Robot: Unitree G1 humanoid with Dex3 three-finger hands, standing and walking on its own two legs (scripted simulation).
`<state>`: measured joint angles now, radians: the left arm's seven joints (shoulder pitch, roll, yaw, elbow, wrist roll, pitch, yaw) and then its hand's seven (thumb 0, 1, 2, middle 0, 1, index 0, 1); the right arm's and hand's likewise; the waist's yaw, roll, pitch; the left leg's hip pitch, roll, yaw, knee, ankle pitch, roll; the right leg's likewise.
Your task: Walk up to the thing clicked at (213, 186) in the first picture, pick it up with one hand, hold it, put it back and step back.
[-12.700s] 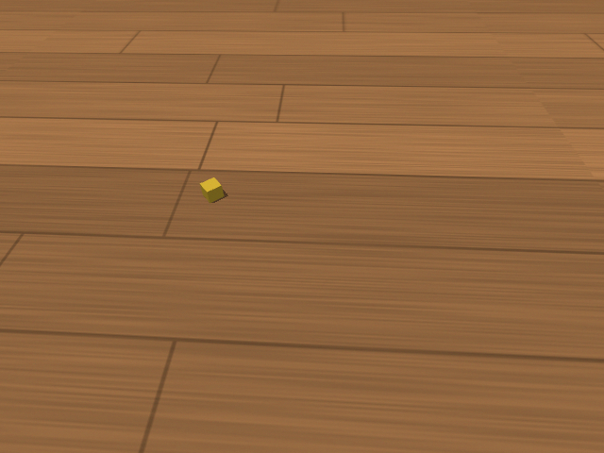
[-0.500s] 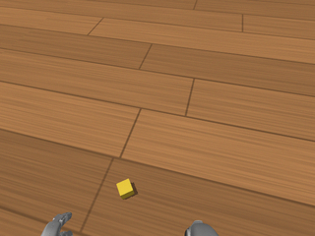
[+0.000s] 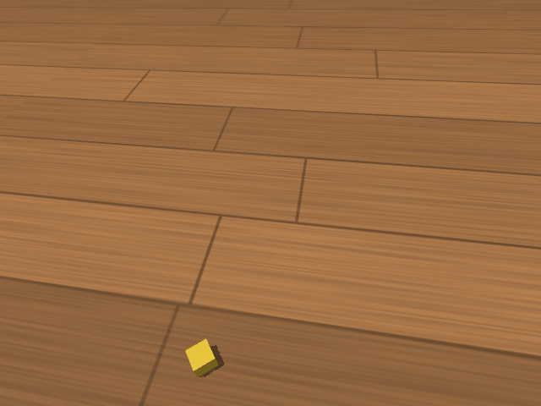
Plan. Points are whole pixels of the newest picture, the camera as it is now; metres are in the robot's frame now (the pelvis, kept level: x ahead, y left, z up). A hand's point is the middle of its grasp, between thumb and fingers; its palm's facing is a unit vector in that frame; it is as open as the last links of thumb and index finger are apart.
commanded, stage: walk up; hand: left
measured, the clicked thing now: (202, 357) +0.44 +0.28 -0.72
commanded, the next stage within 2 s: none
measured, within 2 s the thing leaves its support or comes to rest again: neither
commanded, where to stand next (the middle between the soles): +0.07 +0.03 m, yaw +0 degrees
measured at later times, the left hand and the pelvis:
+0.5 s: hand out of the picture +0.10 +0.30 -0.16, palm faces +0.01 -0.91 -0.41, open 7.4 cm; pelvis -0.01 +0.03 -0.02, yaw +1 degrees
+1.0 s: hand out of the picture +0.04 +0.30 -0.14, palm faces +0.00 -0.92 -0.38, open 7.4 cm; pelvis +0.00 +0.02 +0.01, yaw +3 degrees
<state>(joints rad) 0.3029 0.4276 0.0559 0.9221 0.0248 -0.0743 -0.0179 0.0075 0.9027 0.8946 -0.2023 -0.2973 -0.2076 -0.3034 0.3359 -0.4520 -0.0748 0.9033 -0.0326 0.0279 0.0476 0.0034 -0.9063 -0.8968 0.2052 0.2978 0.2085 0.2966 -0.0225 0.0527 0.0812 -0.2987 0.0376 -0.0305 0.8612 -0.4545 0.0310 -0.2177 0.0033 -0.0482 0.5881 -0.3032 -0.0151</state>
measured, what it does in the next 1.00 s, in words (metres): steps on the spot: left foot, then right foot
